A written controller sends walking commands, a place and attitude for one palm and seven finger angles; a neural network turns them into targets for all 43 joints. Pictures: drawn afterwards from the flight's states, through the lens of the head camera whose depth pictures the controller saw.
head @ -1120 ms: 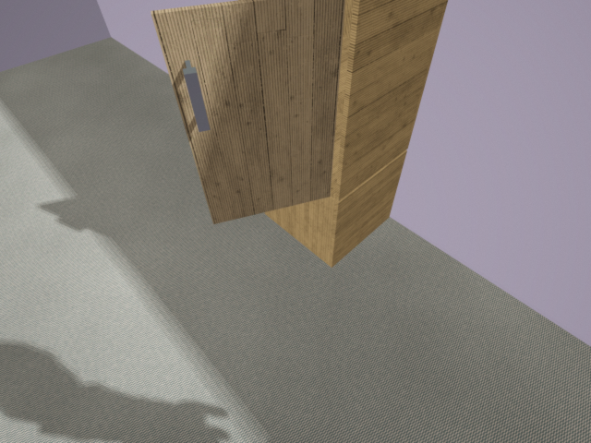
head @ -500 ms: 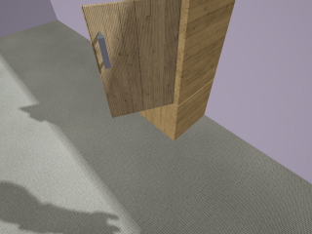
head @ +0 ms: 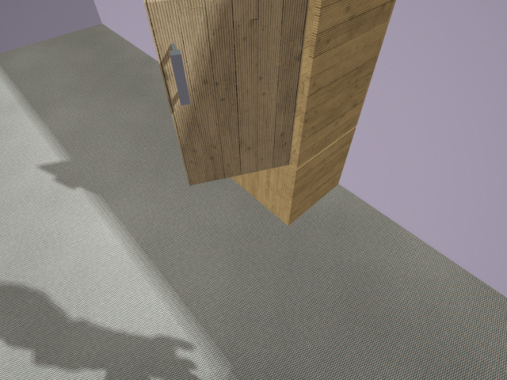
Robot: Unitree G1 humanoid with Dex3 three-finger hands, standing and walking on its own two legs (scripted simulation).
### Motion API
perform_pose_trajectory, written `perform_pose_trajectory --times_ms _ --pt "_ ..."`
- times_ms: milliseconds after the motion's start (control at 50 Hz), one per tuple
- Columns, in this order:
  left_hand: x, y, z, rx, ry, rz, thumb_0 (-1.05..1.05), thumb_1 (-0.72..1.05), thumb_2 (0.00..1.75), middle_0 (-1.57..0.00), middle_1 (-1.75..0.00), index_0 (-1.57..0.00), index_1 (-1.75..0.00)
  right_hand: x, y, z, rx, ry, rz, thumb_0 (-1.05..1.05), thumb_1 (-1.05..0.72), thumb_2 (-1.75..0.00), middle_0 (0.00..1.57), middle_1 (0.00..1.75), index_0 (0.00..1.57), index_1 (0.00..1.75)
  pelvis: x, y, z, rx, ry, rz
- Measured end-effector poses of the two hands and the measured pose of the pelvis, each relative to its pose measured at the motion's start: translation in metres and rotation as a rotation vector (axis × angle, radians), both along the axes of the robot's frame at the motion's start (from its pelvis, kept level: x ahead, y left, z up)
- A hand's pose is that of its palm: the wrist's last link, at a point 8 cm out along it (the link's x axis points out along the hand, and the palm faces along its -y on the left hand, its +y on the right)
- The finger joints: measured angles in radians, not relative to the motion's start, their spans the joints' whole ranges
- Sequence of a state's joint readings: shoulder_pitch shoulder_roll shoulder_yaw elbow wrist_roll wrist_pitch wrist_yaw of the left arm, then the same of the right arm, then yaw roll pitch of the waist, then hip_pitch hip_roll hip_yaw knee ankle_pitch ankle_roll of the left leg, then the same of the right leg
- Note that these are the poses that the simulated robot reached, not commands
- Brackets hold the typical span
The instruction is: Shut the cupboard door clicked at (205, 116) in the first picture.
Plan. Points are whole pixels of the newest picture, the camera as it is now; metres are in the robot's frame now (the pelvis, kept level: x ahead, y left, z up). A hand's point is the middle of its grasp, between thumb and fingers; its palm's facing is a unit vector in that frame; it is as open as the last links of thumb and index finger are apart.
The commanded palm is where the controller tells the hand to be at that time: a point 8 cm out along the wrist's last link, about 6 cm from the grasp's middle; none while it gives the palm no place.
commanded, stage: turn to face it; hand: left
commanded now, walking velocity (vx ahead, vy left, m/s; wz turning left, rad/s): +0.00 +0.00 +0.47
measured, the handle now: (179, 74) +0.77 +0.22 +0.08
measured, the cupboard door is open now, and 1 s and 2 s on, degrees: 63 63 63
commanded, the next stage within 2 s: take the last steps up to it in 0.38 s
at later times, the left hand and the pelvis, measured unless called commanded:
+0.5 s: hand out of the picture -0.02 +0.22 -0.18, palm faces +0.24 -0.94 -0.25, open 7.4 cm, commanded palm none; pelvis -0.01 +0.01 -0.01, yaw +14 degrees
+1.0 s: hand out of the picture +0.05 +0.14 -0.18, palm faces +0.25 -0.96 -0.15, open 7.3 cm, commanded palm none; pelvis +0.09 -0.03 -0.01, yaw +13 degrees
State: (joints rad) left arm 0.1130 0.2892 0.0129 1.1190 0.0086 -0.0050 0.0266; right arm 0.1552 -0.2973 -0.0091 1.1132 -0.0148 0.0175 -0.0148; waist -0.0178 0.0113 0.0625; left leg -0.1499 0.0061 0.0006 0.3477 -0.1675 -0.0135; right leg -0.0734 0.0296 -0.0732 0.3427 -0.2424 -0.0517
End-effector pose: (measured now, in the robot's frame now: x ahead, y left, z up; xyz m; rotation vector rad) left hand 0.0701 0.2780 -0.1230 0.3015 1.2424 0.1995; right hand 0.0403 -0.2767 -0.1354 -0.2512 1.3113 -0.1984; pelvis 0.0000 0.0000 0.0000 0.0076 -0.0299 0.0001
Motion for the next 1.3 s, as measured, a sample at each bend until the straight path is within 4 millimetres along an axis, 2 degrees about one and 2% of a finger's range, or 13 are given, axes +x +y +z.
perform_pose_trajectory --times_ms 100,260,380,520,600,660,820,900,1020,1100,1140,1180,1300 --pt "-0.015 -0.009 -0.011 -0.034 -0.001 0.054 0.00 0.91 0.90 -0.20 -0.30 -0.20 -0.30 -0.001 0.021 -0.011 0.038 0.035 0.025 0.00 -0.91 -0.90 0.20 0.30 0.20 0.30 -0.002 0.004 -0.006 -0.011 -0.004 0.046" --pt "-0.061 -0.010 -0.044 -0.117 0.051 0.171 0.00 0.90 0.90 -0.20 -0.30 -0.20 -0.30 0.002 0.067 -0.023 0.070 0.069 0.085 0.00 -0.91 -0.90 0.20 0.30 0.20 0.30 -0.004 0.023 -0.022 -0.014 -0.024 0.140" --pt "-0.090 -0.009 -0.033 -0.122 0.099 0.251 0.00 0.91 0.90 -0.20 -0.30 -0.20 -0.30 0.000 0.088 -0.019 0.098 0.094 0.146 0.00 -0.91 -0.90 0.20 0.30 0.21 0.30 -0.010 0.026 -0.012 -0.011 0.010 0.190" --pt "-0.104 -0.019 -0.018 -0.087 0.081 0.304 0.00 0.91 0.90 -0.20 -0.30 -0.20 -0.30 0.011 0.073 -0.019 0.105 0.107 0.190 0.00 -0.91 -0.90 0.20 0.30 0.21 0.30 -0.011 0.011 -0.006 -0.022 0.037 0.246" --pt "-0.117 -0.036 -0.021 -0.069 0.090 0.319 0.00 0.91 0.90 -0.20 -0.30 -0.20 -0.30 0.026 0.057 -0.027 0.112 0.087 0.198 0.00 -0.91 -0.90 0.20 0.30 0.21 0.30 -0.004 -0.004 -0.012 0.009 0.036 0.255" --pt "-0.128 -0.053 -0.020 -0.099 0.127 0.348 0.00 0.91 0.90 -0.20 -0.30 -0.20 -0.30 0.039 0.050 -0.023 0.107 0.075 0.208 0.00 -0.91 -0.90 0.20 0.30 0.20 0.30 0.006 -0.007 -0.009 0.002 0.023 0.266" --pt "-0.143 -0.090 -0.043 -0.232 0.253 0.395 0.00 0.91 0.90 -0.20 -0.30 -0.20 -0.30 0.076 0.051 -0.016 0.058 0.013 0.220 0.00 -0.91 -0.90 0.20 0.30 0.20 0.30 0.037 -0.003 -0.016 -0.006 0.017 0.252" --pt "-0.113 -0.093 -0.040 -0.251 0.273 0.360 0.00 0.91 0.90 -0.20 -0.30 -0.20 -0.30 0.070 0.045 -0.011 0.059 0.039 0.185 0.00 -0.91 -0.90 0.20 0.30 0.20 0.30 0.057 -0.009 -0.011 -0.001 0.026 0.231" --pt "-0.021 -0.083 -0.030 -0.191 0.155 0.303 0.01 0.92 0.90 -0.20 -0.30 -0.20 -0.30 0.052 0.021 -0.013 0.081 0.202 0.125 0.00 -0.91 -0.90 0.20 0.30 0.20 0.30 0.097 -0.030 -0.009 -0.010 0.041 0.227" --pt "0.039 -0.077 -0.033 -0.112 0.070 0.281 0.01 0.92 0.90 -0.20 -0.30 -0.20 -0.30 0.060 -0.004 -0.029 0.098 0.298 0.088 0.00 -0.91 -0.90 0.20 0.30 0.21 0.30 0.134 -0.053 -0.024 -0.006 0.042 0.230" --pt "0.059 -0.080 -0.030 -0.085 0.041 0.286 0.01 0.92 0.90 -0.20 -0.30 -0.20 -0.30 0.079 -0.015 -0.032 0.094 0.320 0.092 0.00 -0.91 -0.90 0.20 0.30 0.21 0.30 0.148 -0.060 -0.024 -0.013 0.035 0.236" --pt "0.072 -0.086 -0.027 -0.076 0.038 0.292 0.00 0.92 0.90 -0.20 -0.30 -0.20 -0.30 0.110 -0.021 -0.029 0.085 0.289 0.102 0.00 -0.91 -0.90 0.20 0.30 0.20 0.30 0.162 -0.064 -0.019 -0.013 0.034 0.237" --pt "0.099 -0.119 -0.028 -0.141 0.095 0.297 0.00 0.91 0.90 -0.20 -0.30 -0.20 -0.30 0.236 -0.016 -0.015 0.091 0.066 0.163 0.00 -0.91 -0.90 0.20 0.30 0.20 0.30 0.209 -0.069 -0.008 -0.017 0.045 0.239"
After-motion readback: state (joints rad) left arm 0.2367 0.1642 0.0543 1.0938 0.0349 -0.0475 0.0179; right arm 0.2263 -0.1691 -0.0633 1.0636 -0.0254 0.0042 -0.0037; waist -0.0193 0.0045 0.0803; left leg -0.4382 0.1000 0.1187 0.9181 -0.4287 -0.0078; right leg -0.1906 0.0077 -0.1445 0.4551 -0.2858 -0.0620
